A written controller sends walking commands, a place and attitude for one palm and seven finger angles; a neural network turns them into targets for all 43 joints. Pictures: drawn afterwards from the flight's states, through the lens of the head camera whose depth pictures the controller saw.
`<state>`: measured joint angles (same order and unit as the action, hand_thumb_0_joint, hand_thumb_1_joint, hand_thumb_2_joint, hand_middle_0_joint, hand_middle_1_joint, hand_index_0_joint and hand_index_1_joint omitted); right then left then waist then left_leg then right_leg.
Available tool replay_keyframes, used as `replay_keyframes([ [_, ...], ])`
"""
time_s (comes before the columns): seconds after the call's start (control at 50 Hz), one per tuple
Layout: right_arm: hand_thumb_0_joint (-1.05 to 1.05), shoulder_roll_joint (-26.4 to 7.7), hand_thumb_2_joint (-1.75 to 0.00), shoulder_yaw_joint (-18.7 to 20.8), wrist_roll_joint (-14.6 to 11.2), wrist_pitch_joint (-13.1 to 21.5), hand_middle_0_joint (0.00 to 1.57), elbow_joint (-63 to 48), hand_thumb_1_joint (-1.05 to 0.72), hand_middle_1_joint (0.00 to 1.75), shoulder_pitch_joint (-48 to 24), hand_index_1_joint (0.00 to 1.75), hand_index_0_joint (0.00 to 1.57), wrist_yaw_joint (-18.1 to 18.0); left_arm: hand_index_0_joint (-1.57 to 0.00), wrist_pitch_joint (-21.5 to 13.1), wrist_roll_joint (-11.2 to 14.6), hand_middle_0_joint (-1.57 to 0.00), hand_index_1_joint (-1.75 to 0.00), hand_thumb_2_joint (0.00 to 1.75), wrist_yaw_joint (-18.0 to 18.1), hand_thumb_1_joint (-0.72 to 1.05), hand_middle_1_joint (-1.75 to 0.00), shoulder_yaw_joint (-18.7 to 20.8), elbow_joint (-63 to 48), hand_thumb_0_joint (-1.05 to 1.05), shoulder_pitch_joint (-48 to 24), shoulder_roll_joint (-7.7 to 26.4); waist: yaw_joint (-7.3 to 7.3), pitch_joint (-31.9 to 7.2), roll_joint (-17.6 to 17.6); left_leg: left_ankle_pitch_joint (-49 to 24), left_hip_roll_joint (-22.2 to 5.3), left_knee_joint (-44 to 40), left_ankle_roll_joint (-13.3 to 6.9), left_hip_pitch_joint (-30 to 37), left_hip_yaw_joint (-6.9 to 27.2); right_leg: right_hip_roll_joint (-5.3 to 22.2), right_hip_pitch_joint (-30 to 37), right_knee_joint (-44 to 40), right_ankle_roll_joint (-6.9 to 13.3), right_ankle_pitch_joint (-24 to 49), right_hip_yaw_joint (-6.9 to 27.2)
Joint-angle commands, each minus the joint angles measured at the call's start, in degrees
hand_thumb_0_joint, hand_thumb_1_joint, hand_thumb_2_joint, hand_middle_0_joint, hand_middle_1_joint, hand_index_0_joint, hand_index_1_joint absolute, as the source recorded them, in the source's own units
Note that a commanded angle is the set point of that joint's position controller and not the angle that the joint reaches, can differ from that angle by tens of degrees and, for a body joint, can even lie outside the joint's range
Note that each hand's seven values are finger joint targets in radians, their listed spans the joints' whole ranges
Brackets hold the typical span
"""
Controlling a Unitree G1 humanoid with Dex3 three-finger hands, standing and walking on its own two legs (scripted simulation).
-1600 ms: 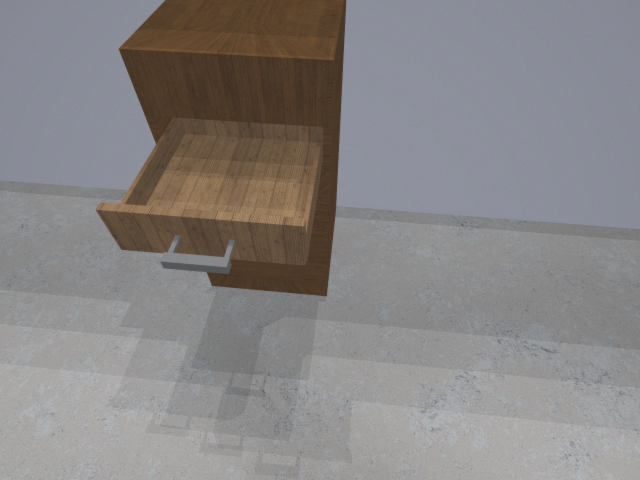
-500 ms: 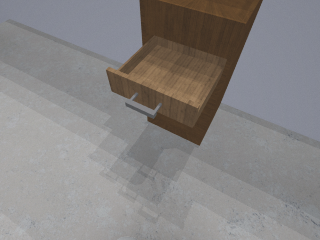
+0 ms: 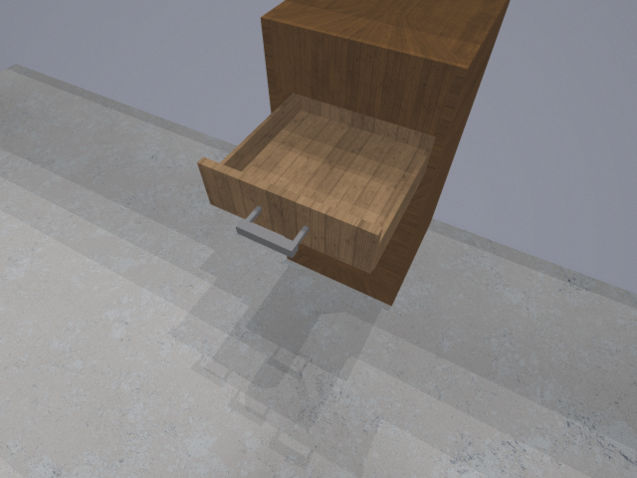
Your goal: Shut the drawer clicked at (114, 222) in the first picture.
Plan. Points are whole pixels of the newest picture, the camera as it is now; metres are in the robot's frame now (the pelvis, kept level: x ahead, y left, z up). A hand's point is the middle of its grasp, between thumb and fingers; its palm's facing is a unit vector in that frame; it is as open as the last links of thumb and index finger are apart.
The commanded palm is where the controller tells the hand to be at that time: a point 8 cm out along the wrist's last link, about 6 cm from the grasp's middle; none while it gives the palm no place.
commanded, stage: look at it before walking up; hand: left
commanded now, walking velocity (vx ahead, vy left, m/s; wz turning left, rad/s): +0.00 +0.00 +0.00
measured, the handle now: (273, 229) +0.55 +0.11 -0.10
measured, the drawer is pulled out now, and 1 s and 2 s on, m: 0.30 0.30 0.30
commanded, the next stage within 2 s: turn to face it in 0.54 s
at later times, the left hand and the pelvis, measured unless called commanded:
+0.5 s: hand out of the picture +0.00 +0.18 -0.17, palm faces +0.07 -0.98 -0.19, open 7.3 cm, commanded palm none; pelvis +0.01 +0.01 +0.00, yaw +0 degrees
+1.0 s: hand out of the picture +0.05 +0.19 -0.18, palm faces -0.06 -0.97 -0.25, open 7.4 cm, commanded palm none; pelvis -0.01 -0.01 -0.01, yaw -10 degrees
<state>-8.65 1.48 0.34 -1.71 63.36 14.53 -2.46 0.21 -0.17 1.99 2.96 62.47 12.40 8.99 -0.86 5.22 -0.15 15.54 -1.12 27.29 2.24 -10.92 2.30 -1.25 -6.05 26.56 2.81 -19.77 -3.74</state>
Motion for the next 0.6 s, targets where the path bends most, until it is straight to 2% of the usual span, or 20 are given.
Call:
replay_keyframes([
  [0.0,0.00,-4.2,-0.90,0.9,0.3,0.9,0.20,-2.1,-0.90,0.30,3.7,0.30,0.20,-0.3,-0.20,0.0,-0.2,-0.20,-0.30,0.90,0.7,0.90,-0.30,1.6,-2.0,0.00,4.7,7.1,1.08,-3.3,0.1,-19.9,-3.0,0.2,-2.7,0.2,0.9,9.0,1.3,-2.1,1.0,24.2,3.6],
  [0.02,0.00,-4.2,-0.90,0.8,0.3,1.0,0.20,-1.7,-0.90,0.30,4.4,0.30,0.20,-0.4,-0.20,0.0,-0.1,-0.20,-0.30,0.90,0.7,0.90,-0.30,1.6,-2.0,0.00,4.5,7.1,1.04,-3.8,-0.1,-21.6,-3.1,0.1,-2.7,0.4,1.1,8.7,1.9,-1.7,0.8,24.9,3.3],
  [0.08,0.00,-3.9,-0.90,0.7,0.3,1.1,0.20,-1.2,-0.90,0.30,5.0,0.30,0.20,-0.5,-0.20,0.0,-0.1,-0.20,-0.30,0.90,0.7,0.90,-0.30,1.3,-2.0,0.00,3.9,6.2,1.11,-2.0,-1.4,-21.6,-3.7,-1.2,-3.0,0.6,2.2,7.5,0.1,-2.6,0.5,20.2,3.1],
  [0.16,0.00,-3.7,-0.90,0.5,0.4,1.2,0.20,-0.8,-0.90,0.30,5.3,0.30,0.20,-0.5,-0.20,0.0,0.0,-0.20,-0.30,0.90,0.5,0.90,-0.30,1.0,-1.6,0.00,3.8,5.7,0.90,-1.1,-0.4,-18.4,-3.5,-3.0,-3.0,0.6,2.4,7.4,0.1,-4.6,0.3,17.1,3.5],
  [0.38,0.00,-3.0,-0.90,0.2,0.1,1.7,0.20,-0.1,-0.90,0.30,6.0,0.30,0.20,-0.6,-0.20,-0.7,-0.2,-0.20,-0.30,0.90,0.5,0.90,-0.30,0.2,0.0,0.00,5.7,4.8,0.68,-0.8,0.3,-17.5,-3.4,-4.8,-2.9,3.0,1.4,7.0,-0.1,-7.5,0.0,18.8,3.8],
  [0.58,0.00,-3.3,-0.90,-0.1,0.1,1.9,0.20,0.0,-0.90,0.30,6.1,0.30,0.20,-0.9,-0.20,-0.9,-0.3,-0.20,-0.30,0.90,0.5,0.90,-0.30,-0.2,1.3,0.00,7.4,4.3,0.64,-1.1,-0.7,-18.8,-3.6,-5.3,-2.9,4.4,0.9,6.8,0.1,-8.2,-0.2,20.3,4.1],
])
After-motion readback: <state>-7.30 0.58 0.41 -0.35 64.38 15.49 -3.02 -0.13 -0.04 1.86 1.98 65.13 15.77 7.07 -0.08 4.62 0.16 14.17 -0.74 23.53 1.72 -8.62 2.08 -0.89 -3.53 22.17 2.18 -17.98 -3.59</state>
